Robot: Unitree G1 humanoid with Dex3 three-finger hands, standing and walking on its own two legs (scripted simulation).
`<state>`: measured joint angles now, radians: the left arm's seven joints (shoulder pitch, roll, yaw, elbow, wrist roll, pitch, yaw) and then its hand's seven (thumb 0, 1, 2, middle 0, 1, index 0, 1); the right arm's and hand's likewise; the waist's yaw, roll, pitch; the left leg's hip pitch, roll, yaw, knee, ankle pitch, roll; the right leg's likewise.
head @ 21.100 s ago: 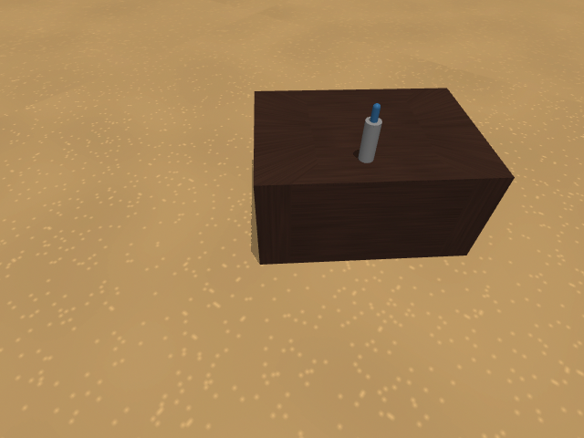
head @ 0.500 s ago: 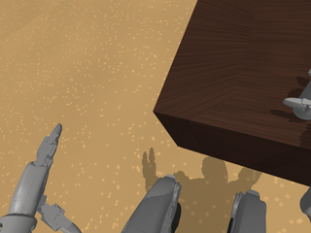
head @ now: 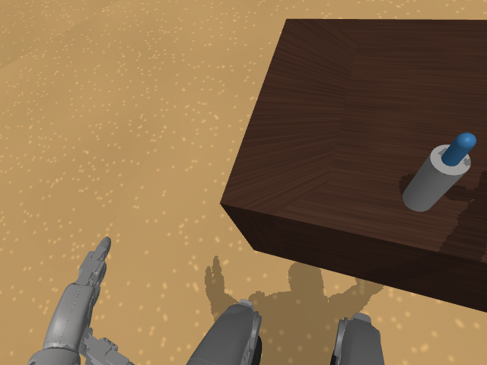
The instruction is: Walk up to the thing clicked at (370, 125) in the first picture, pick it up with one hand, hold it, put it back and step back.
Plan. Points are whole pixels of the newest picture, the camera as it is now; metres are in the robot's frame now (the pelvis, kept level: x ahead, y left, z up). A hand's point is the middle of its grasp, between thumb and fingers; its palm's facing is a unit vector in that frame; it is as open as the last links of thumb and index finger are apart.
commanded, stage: home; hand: right
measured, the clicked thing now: (438, 173) +0.49 -0.23 -0.08
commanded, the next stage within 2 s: none
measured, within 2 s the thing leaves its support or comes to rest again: rests again in 0.96 s
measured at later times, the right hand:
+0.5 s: hand out of the picture +0.36 -0.32 +0.04, palm faces +0.30 +0.90 -0.32, open 17.1 cm
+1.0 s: hand out of the picture +0.18 -0.17 +0.02, palm faces +0.21 +0.94 -0.25, open 17.4 cm
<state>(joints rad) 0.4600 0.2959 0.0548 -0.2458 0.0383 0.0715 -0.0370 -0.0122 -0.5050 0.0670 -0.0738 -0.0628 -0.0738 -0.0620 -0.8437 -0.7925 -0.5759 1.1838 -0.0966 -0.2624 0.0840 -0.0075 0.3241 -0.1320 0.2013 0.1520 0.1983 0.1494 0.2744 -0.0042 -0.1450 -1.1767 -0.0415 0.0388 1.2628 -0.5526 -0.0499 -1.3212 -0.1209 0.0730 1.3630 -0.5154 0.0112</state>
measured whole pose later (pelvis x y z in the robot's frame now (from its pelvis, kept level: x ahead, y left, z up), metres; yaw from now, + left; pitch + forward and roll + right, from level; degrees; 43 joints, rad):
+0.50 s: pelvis +0.04 -0.02 +0.08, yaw -3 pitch +14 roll +3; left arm 0.39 0.24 -0.05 0.09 -0.04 0.15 -0.01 0.00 0.62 0.74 -0.18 -0.25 -0.18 -0.25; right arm -0.24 -0.44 -0.27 0.72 0.00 -0.01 -0.04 -0.01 0.46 -0.10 0.07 0.07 0.06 0.06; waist 0.07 0.00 -0.14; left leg -0.65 0.02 -0.01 0.87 -0.46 -0.06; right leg -0.78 -0.07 -0.01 0.97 -0.43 -0.01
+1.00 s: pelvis +0.03 +0.02 +0.09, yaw -5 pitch +6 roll +1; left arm 0.28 0.21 -0.01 0.49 -0.05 0.05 0.13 0.01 0.90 0.90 -0.20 -0.30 -0.20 -0.29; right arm 0.44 -0.18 0.01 0.15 0.03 0.10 -0.13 -0.01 0.54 -0.05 0.06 0.05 0.06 0.05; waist 0.01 -0.03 -0.07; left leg -0.50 0.02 0.02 0.86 -0.48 -0.03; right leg -0.60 -0.07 0.01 0.89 -0.40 0.03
